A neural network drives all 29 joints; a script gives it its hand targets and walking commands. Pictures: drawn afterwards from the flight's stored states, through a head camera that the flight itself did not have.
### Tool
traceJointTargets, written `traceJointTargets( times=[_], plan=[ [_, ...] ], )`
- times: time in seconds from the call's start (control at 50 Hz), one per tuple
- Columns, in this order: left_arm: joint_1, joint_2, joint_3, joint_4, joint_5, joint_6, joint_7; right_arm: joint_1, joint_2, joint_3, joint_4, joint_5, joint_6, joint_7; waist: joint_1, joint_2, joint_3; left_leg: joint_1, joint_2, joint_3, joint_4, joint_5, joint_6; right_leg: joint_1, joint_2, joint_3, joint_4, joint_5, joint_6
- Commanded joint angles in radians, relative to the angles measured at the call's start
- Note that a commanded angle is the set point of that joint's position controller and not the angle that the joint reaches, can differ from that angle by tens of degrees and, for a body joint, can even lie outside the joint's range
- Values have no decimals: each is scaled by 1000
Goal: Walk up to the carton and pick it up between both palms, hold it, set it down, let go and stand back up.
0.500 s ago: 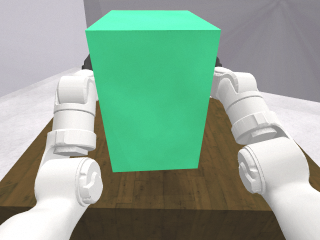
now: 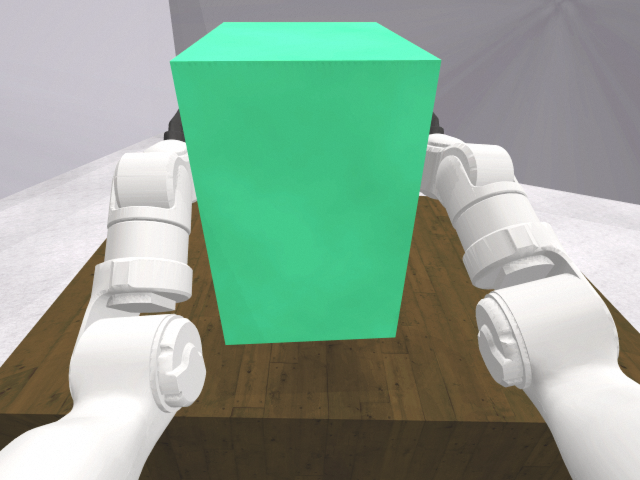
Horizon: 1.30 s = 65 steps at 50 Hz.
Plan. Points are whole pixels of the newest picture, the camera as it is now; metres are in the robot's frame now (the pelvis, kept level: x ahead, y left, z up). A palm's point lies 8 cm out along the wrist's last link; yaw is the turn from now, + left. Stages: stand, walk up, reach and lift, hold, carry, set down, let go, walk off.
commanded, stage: hold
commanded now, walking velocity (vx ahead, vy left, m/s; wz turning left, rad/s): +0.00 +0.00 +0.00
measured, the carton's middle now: (305, 172) +0.38 +0.01 +0.29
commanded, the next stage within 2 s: none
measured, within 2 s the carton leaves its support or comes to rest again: neither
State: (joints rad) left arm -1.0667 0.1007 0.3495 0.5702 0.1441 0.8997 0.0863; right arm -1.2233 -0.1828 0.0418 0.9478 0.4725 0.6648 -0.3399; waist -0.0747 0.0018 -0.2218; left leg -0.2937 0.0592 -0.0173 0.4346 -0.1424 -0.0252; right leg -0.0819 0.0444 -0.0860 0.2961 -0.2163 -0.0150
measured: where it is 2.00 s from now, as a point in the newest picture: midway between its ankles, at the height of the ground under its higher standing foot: outside the picture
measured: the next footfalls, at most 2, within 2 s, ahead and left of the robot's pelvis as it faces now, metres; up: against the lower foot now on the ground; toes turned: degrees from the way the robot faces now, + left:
none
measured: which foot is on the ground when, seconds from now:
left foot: down 0.00-1.00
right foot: down 0.00-1.00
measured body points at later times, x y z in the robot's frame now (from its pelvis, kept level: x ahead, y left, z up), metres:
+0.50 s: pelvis +0.00 +0.00 +0.00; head -0.08 +0.03 +0.44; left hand +0.40 +0.15 +0.30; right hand +0.39 -0.13 +0.32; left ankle +0.05 +0.13 -0.74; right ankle -0.04 -0.10 -0.74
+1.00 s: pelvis +0.00 +0.00 +0.00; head -0.08 +0.03 +0.44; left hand +0.40 +0.15 +0.30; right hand +0.39 -0.13 +0.31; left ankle +0.05 +0.13 -0.74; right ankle -0.04 -0.10 -0.74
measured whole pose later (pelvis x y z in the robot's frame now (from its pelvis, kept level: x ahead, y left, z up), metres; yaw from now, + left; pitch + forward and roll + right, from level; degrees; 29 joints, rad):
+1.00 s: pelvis +0.00 +0.00 +0.00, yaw +0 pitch +0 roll -2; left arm -1.07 0.10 0.35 0.58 0.15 0.89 0.09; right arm -1.23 -0.18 0.04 0.96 0.47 0.66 -0.33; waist -0.08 0.00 -0.22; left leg -0.30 0.06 -0.02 0.43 -0.14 -0.02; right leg -0.08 0.04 -0.09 0.29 -0.21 -0.01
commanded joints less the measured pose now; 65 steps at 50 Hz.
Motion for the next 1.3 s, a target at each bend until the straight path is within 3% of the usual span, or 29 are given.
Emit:
traceJointTargets(
  times=[0.0,0.04,0.06,0.12,0.16,0.2,0.28,0.32,0.34,0.42,0.54,0.56,0.64,0.68,0.72,0.82,0.9,0.94,1.0,1.1,1.16,1.18,1.22,1.24,1.28],
  plan=[
    [-931,-633,-309,-157,-156,-97,-125,-964,674,121,-422,176,-32,128,-3,61,-396,351,-95,-27,9,267,-43,-51,49,73,-36,295,103],
    [-913,-650,-319,-135,-154,-93,-127,-972,662,111,-433,171,-37,126,-13,78,-386,343,-94,-29,9,271,-48,-59,51,73,-38,297,101],
    [-935,-654,-334,-180,-168,-100,-125,-959,673,116,-433,178,-37,125,-22,78,-414,350,-93,-31,17,293,-52,-51,52,74,-32,318,100],
    [-894,-618,-289,-131,-133,-86,-137,-906,644,103,-361,168,-18,120,-22,63,-336,338,-94,-26,-2,244,-45,-47,46,74,-43,292,104],
    [-933,-634,-308,-176,-149,-95,-137,-955,673,119,-424,175,-35,123,-4,64,-403,335,-95,-24,-1,249,-44,-38,51,71,-35,281,103],
    [-953,-654,-340,-193,-167,-96,-132,-982,675,116,-449,182,-40,127,-17,93,-425,354,-95,-31,16,295,-56,-39,50,69,-29,327,103],
    [-940,-656,-339,-185,-161,-94,-130,-930,652,93,-390,165,-30,128,-40,102,-383,354,-89,-30,0,247,-59,-65,49,69,-36,272,95],
    [-915,-647,-318,-158,-150,-92,-131,-959,665,114,-427,167,-39,126,-12,85,-388,338,-98,-23,5,252,-50,-47,46,72,-39,289,99],
    [-931,-645,-328,-177,-154,-97,-132,-943,667,110,-407,170,-37,126,-24,89,-399,346,-96,-25,6,264,-55,-41,48,70,-32,309,100],
    [-917,-648,-317,-146,-148,-93,-126,-957,655,113,-405,171,-37,131,-7,81,-375,349,-91,-29,5,266,-51,-65,53,68,-38,265,95],
    [-951,-649,-325,-172,-154,-95,-126,-935,651,99,-358,172,-33,138,-20,95,-379,348,-88,-25,1,252,-58,-73,54,68,-36,241,92],
    [-957,-661,-342,-198,-168,-97,-124,-956,664,111,-409,179,-41,139,-14,103,-424,354,-89,-28,12,278,-59,-62,55,67,-31,265,93],
    [-962,-647,-331,-183,-166,-99,-128,-953,659,98,-389,171,-35,131,-25,94,-398,344,-94,-28,6,257,-55,-58,51,70,-33,272,96],
    [-956,-647,-317,-137,-158,-97,-129,-966,651,81,-381,157,-35,136,-21,93,-378,329,-92,-27,-4,208,-50,-74,49,69,-45,219,93],
    [-938,-641,-301,-140,-152,-101,-125,-966,665,102,-392,167,-38,138,-1,78,-392,329,-93,-26,3,249,-46,-63,51,70,-38,255,93],
    [-943,-655,-311,-128,-146,-100,-123,-954,651,78,-351,159,-40,142,-12,91,-366,327,-86,-24,-6,228,-55,-83,57,70,-41,214,85],
    [-928,-653,-315,-145,-154,-103,-125,-969,661,98,-401,167,-46,136,-11,83,-414,342,-93,-28,10,278,-52,-51,53,73,-35,288,96],
    [-942,-645,-321,-157,-160,-105,-126,-955,657,104,-398,170,-38,128,-27,74,-416,350,-96,-28,9,269,-55,-40,53,71,-34,299,101],
    [-939,-643,-313,-151,-158,-105,-128,-971,669,112,-408,178,-39,129,-8,76,-392,331,-98,-29,8,261,-49,-53,49,71,-31,294,105],
    [-920,-658,-328,-158,-161,-96,-132,-960,653,108,-431,173,-41,128,-21,84,-406,354,-97,-24,13,278,-56,-53,56,71,-38,288,97],
    [-921,-640,-306,-131,-146,-98,-129,-966,660,109,-404,168,-37,133,-2,70,-375,343,-94,-26,0,240,-45,-68,50,70,-41,245,101],
    [-955,-662,-344,-180,-169,-107,-126,-967,663,100,-417,168,-44,135,-22,95,-422,350,-88,-30,3,254,-58,-69,54,68,-32,248,92],
    [-949,-655,-325,-165,-159,-105,-122,-977,671,109,-419,167,-44,136,-3,84,-401,347,-92,-27,5,258,-53,-73,52,72,-38,246,94],
    [-947,-643,-306,-146,-149,-104,-122,-949,666,95,-368,158,-33,136,-11,79,-363,340,-91,-26,0,241,-49,-77,50,73,-40,243,96],
    [-920,-642,-310,-135,-149,-97,-125,-958,655,100,-390,169,-38,133,-6,81,-376,340,-93,-26,7,269,-49,-56,51,76,-33,290,98]
  ],
)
